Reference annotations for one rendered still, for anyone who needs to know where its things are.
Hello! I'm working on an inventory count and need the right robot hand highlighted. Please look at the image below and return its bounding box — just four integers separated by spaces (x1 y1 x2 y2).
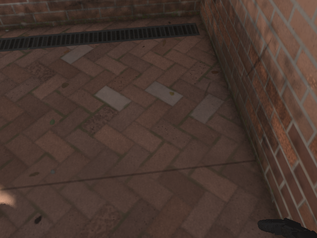
258 217 317 238

